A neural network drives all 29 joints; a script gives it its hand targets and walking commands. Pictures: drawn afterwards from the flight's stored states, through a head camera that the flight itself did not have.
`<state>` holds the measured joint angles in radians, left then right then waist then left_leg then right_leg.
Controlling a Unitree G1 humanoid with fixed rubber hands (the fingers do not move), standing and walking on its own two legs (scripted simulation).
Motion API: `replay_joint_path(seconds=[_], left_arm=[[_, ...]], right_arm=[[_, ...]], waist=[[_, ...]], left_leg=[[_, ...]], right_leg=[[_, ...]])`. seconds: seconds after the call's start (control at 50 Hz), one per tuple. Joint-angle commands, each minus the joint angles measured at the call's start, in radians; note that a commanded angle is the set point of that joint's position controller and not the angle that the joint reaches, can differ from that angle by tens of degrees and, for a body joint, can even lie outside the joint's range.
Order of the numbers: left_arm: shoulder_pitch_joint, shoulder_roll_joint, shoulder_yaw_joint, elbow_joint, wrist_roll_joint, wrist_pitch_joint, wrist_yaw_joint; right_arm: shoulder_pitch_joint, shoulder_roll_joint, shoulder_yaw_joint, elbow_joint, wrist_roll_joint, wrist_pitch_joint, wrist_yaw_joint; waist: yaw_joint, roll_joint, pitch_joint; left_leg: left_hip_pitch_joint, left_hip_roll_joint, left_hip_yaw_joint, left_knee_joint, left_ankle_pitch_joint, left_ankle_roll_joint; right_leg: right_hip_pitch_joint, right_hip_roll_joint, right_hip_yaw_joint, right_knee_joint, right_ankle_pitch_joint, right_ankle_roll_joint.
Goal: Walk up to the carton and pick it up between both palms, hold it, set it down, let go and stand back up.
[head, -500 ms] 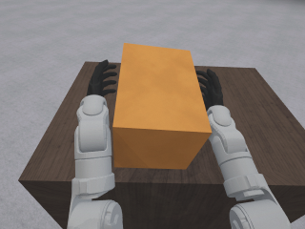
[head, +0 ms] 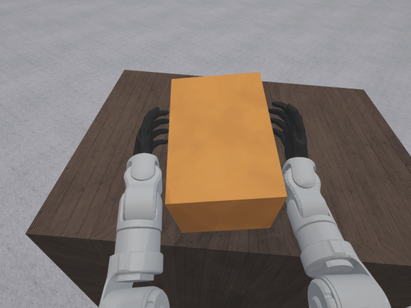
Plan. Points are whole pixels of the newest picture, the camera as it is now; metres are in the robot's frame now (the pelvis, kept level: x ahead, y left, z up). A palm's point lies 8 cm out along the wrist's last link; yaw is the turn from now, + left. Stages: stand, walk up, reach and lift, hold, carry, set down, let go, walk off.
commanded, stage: set down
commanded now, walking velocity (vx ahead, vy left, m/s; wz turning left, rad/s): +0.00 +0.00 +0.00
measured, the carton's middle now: (220, 153) +0.40 +0.01 +0.10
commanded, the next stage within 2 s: none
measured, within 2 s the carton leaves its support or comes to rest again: neither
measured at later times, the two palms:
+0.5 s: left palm (151, 155) +0.37 +0.14 +0.12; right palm (293, 151) +0.38 -0.13 +0.13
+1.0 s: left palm (159, 161) +0.39 +0.13 +0.08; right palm (289, 151) +0.41 -0.14 +0.10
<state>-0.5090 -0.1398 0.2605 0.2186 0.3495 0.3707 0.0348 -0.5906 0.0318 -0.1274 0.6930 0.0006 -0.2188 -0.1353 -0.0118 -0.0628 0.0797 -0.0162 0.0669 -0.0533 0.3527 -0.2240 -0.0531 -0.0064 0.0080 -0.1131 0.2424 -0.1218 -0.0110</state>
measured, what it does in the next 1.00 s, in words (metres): stands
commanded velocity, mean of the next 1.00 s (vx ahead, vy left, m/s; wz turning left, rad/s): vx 0.00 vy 0.00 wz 0.00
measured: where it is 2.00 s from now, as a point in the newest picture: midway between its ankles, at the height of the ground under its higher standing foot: outside the picture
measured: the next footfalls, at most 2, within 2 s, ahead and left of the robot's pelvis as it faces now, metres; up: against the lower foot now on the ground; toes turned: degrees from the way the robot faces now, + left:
none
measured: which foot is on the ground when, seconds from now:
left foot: down 0.00-1.00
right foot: down 0.00-1.00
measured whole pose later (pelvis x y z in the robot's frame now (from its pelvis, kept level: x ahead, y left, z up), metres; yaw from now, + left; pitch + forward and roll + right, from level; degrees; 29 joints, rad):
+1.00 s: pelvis +0.00 -0.01 +0.00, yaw -1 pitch +3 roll -1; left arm -0.62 -0.16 0.44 0.60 0.35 0.13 0.06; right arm -0.75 0.04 -0.36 0.97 -0.23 -0.26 -0.05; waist 0.03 -0.01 0.01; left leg -0.16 0.08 -0.04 0.27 -0.17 -0.07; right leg -0.19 0.02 -0.10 0.24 -0.10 -0.03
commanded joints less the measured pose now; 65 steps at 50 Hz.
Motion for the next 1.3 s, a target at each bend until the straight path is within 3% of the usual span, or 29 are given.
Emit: replay_joint_path(seconds=[0.0,0.16,0.32,0.46,0.6,0.68,0.84,0.96,1.16,1.28], left_arm=[[-0.493,-0.438,-0.392,-0.046,-0.064,-0.067,-0.149],[-0.506,-0.434,-0.358,-0.058,-0.058,-0.067,-0.171],[-0.567,-0.479,-0.391,0.0,-0.073,-0.119,-0.12],[-0.608,-0.482,-0.3,0.106,-0.05,-0.149,-0.077],[-0.657,-0.469,-0.215,0.165,-0.03,-0.199,-0.043],[-0.668,-0.464,-0.191,0.193,-0.022,-0.231,-0.04],[-0.711,-0.462,-0.177,0.234,-0.032,-0.298,-0.053],[-0.72,-0.472,-0.169,0.264,-0.029,-0.351,-0.051],[-0.704,-0.481,-0.152,0.302,-0.012,-0.371,-0.01],[-0.717,-0.483,-0.151,0.306,-0.019,-0.359,0.011]], right_arm=[[-0.577,0.391,0.317,-0.112,-0.032,0.005,0.098],[-0.584,0.389,0.316,-0.125,-0.029,0.008,0.09],[-0.608,0.349,0.206,-0.042,-0.091,-0.022,0.139],[-0.649,0.341,0.107,0.089,-0.136,-0.022,0.195],[-0.677,0.384,0.078,0.156,-0.159,-0.029,0.225],[-0.669,0.409,0.068,0.181,-0.182,-0.032,0.223],[-0.655,0.453,0.037,0.211,-0.245,-0.04,0.2],[-0.66,0.476,0.02,0.234,-0.279,-0.067,0.199],[-0.676,0.447,-0.013,0.312,-0.273,-0.078,0.234],[-0.689,0.409,-0.053,0.35,-0.276,-0.061,0.246]], waist=[[0.004,0.069,-0.365],[-0.012,0.05,-0.359],[-0.033,0.097,-0.386],[0.014,0.102,-0.385],[0.071,0.095,-0.452],[0.072,0.072,-0.475],[0.035,0.01,-0.521],[0.035,0.017,-0.603],[0.081,0.079,-0.606],[0.076,0.082,-0.582]], left_leg=[[-0.036,-0.084,0.122,-0.046,0.34,0.007],[-0.008,-0.092,0.122,-0.039,0.427,0.0],[0.05,-0.065,0.117,-0.037,0.436,-0.024],[0.024,-0.052,0.138,-0.067,0.362,-0.014],[-0.012,-0.049,0.158,-0.068,0.376,-0.003],[-0.053,-0.054,0.162,-0.069,0.375,0.004],[-0.185,-0.071,0.165,-0.096,0.299,0.024],[-0.214,-0.069,0.169,-0.089,0.335,0.019],[-0.13,-0.039,0.168,-0.051,0.447,0.003],[-0.111,-0.033,0.166,-0.038,0.467,-0.002]], right_leg=[[0.288,0.004,-0.015,0.025,0.273,0.035],[0.309,0.009,-0.023,0.041,0.398,0.047],[0.153,0.036,-0.051,0.003,0.191,0.015],[0.077,0.033,-0.05,-0.009,0.08,-0.004],[0.097,0.026,-0.033,0.01,0.143,0.001],[0.139,0.018,-0.02,0.023,0.228,0.013],[0.253,-0.006,0.008,0.066,0.404,0.049],[0.279,-0.008,0.01,0.096,0.485,0.053],[0.141,0.02,-0.011,0.073,0.354,0.017],[0.077,0.029,-0.014,0.056,0.297,0.003]])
